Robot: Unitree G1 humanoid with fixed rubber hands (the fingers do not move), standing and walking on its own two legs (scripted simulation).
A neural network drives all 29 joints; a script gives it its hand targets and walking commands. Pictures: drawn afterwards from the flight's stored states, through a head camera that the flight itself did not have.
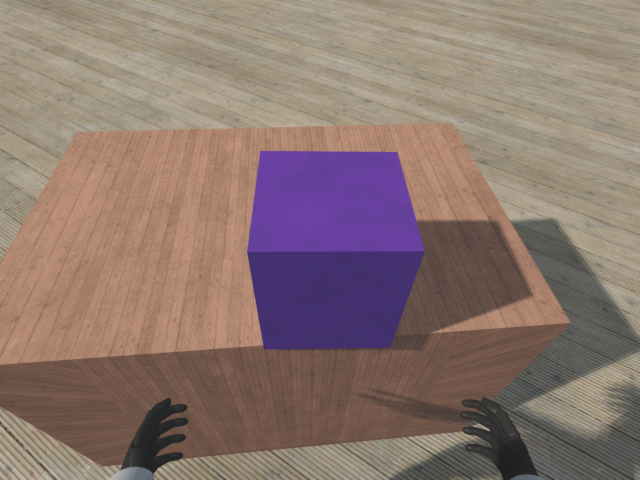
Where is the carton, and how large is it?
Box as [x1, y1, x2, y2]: [247, 151, 424, 348]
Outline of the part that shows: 260,151 247,253 264,348 389,347 424,251 397,152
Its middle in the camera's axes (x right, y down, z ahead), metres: +0.01 +0.03 +0.61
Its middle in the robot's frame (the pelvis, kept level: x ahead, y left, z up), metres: +0.44 +0.04 +0.00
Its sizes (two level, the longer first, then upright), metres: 0.210 0.200 0.250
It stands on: a pedestal, 0.66 m high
